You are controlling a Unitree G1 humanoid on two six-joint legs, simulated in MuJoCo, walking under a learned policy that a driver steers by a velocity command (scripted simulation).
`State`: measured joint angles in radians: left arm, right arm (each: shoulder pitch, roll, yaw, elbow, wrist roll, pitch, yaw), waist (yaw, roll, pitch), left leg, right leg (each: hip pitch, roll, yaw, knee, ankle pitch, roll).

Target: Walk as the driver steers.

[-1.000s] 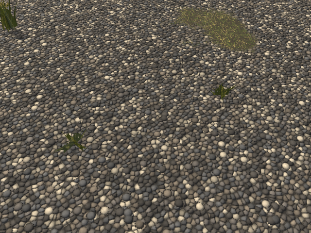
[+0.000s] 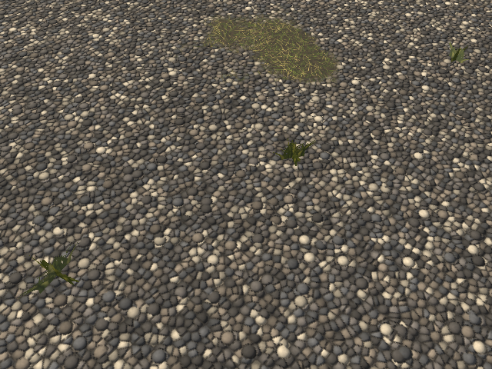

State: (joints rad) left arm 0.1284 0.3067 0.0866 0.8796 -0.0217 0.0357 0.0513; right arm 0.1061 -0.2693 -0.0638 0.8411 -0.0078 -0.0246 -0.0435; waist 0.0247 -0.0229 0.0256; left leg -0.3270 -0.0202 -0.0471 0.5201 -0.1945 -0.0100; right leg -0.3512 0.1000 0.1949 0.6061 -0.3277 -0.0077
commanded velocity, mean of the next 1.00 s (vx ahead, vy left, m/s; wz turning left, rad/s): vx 0.01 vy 0.00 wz -0.58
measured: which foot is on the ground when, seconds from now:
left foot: down 0.00-0.40, up 0.42-0.92, down 0.94-1.00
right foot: up 0.00-0.38, down 0.40-0.94, up 0.96-1.00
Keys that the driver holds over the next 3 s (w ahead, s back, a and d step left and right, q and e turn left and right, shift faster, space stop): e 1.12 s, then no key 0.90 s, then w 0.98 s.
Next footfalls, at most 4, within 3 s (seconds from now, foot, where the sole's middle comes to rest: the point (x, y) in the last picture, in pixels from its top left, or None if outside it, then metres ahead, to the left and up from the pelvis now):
0.40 right None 0.01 -0.14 -0.77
0.94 left None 0.13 0.04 -0.77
1.36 right None -0.06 -0.16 -0.77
1.68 left None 0.11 0.03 -0.77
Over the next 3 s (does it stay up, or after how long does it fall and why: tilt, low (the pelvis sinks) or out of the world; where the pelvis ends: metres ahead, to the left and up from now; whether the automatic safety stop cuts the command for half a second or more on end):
stays up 0.30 -0.28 0.02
